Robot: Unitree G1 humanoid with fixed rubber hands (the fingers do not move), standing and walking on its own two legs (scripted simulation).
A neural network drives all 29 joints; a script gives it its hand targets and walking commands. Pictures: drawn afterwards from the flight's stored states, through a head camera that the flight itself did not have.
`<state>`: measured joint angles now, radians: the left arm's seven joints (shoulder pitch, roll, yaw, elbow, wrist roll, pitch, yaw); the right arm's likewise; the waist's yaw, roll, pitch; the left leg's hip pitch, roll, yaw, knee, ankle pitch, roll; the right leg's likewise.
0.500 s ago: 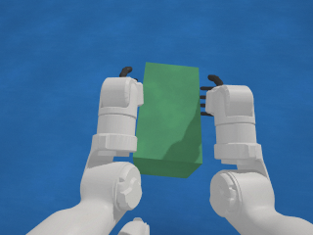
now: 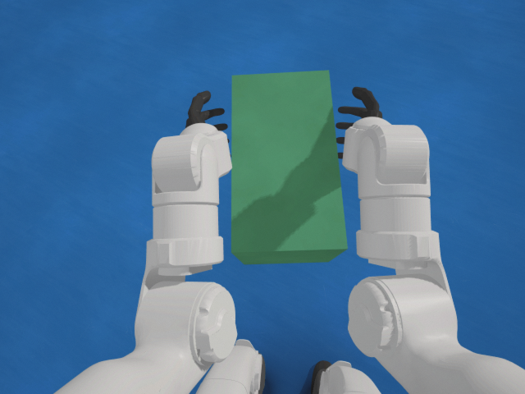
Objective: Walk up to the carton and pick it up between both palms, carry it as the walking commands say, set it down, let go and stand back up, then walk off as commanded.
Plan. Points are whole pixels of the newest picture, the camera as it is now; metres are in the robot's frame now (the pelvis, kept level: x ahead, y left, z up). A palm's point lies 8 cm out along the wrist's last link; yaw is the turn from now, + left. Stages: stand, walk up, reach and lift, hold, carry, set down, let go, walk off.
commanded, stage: carry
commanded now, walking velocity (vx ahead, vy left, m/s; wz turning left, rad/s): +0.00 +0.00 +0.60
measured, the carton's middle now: (283, 174) +0.43 +0.01 +0.00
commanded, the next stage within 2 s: none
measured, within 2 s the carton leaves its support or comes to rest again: neither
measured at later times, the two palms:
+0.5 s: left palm (64, 195) +0.33 +0.25 +0.13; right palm (248, 146) +0.40 +0.05 +0.12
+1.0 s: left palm out of the picture +0.16 +0.33 +0.14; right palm (137, 242) +0.28 +0.16 +0.13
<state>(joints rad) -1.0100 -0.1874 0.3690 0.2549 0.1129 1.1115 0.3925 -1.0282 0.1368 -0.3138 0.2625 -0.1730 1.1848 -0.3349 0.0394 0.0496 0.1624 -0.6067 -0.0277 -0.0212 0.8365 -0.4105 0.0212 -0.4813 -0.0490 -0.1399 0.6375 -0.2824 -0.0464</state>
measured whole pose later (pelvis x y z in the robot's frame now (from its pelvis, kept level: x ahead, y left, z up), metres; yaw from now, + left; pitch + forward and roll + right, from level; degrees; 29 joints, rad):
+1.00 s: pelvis -0.11 +0.00 +0.01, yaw +34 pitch +6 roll -1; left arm -1.07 -0.13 0.37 0.43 0.16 1.19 0.37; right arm -1.05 0.15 -0.34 0.43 -0.19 1.21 -0.32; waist 0.03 0.00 0.06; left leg -0.47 -0.02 -0.03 0.56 -0.19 0.03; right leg -0.57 -0.06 -0.09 0.93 -0.42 0.08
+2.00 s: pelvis -0.28 -0.15 +0.00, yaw +70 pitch +6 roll +2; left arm -0.93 -0.20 0.35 0.33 0.23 1.15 0.31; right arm -0.94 0.10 -0.23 0.39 -0.13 1.20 -0.29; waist -0.07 -0.02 0.00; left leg -0.39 -0.01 0.08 0.54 -0.24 -0.01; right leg -0.49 -0.22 -0.22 0.65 -0.24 0.02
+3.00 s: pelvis -0.32 -0.40 +0.00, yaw +103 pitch +5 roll -1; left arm -0.92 -0.16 0.30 0.40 0.12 1.10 0.38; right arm -0.86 0.16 -0.28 0.35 -0.19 1.17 -0.30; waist 0.07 0.06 0.00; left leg -0.60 -0.03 -0.09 0.66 -0.22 -0.01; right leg -0.43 0.00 -0.11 0.63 -0.28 -0.01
